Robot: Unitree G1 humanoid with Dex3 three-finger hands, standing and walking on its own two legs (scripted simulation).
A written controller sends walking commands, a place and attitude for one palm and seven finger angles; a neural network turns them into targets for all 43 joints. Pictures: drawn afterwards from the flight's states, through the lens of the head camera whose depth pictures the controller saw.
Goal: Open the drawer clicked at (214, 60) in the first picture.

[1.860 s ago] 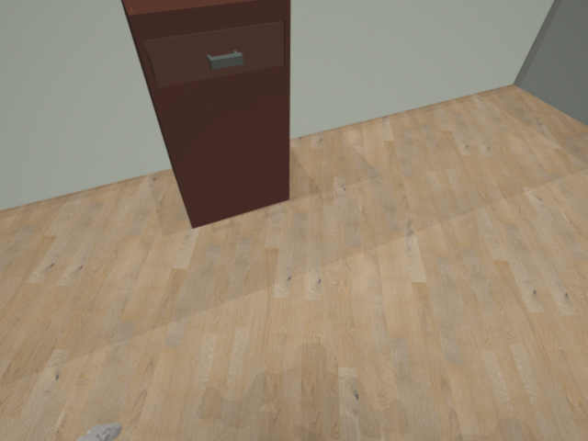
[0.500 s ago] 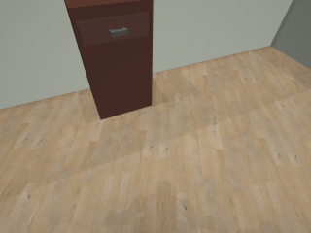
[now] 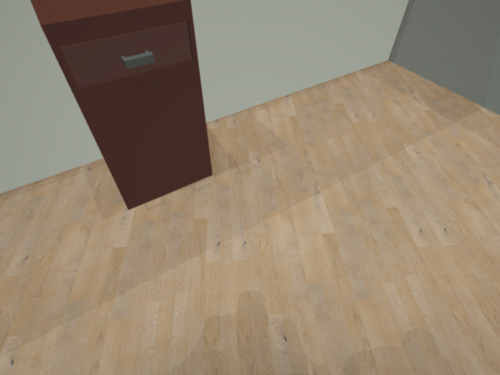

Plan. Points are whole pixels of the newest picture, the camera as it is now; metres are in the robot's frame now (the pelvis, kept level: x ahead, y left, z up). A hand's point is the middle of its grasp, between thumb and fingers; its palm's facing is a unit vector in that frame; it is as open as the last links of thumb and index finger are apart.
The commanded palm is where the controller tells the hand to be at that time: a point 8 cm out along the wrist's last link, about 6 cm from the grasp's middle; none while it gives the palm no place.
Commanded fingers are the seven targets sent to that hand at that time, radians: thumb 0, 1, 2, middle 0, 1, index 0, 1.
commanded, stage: walk to a spot facing it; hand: left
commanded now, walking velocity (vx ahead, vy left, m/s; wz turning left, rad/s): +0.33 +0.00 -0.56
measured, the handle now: (137, 57) +1.09 +0.49 -0.01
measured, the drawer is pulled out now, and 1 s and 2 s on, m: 0.00 0.00 0.00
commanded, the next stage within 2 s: turn to face it in 1.20 s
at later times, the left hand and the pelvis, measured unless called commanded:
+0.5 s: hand out of the picture +0.14 +0.17 -0.16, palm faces -0.06 -0.98 -0.20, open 7.4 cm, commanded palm none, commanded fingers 0.00 0.90 0.90 -0.20 -0.30 -0.20 -0.30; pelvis +0.18 -0.01 +0.00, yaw -10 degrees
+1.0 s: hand (225, 200) +0.57 +0.11 -0.15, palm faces -0.44 -0.88 -0.18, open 7.4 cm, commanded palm none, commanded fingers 0.00 0.90 0.90 -0.20 -0.30 -0.20 -0.30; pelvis +0.38 -0.01 +0.01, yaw -27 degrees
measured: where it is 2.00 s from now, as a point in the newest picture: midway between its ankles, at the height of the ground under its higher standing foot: (309, 293)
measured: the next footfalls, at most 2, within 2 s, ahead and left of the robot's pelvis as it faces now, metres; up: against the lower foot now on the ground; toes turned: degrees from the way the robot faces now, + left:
left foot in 0.58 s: +0.38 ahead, +0.09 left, +0.00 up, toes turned -6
right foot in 1.16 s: +0.53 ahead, -0.21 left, +0.00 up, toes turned -41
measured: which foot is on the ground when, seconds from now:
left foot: down 0.00-0.06, up 0.08-0.56, down 0.58-1.00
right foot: down 0.00-0.58, up 0.60-1.00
